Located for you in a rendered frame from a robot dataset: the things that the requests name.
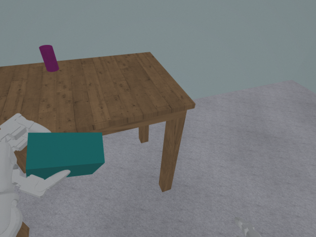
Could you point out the left robot forearm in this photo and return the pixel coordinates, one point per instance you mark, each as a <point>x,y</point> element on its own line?
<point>10,216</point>

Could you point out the left robot hand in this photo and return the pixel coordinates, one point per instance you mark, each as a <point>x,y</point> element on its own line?
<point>14,136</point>

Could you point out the table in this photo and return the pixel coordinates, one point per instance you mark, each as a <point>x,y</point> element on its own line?
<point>106,94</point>

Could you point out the right robot hand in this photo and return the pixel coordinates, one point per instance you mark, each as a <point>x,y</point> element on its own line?
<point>246,227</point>

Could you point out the sponge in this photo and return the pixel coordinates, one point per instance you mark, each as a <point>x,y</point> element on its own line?
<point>48,153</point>

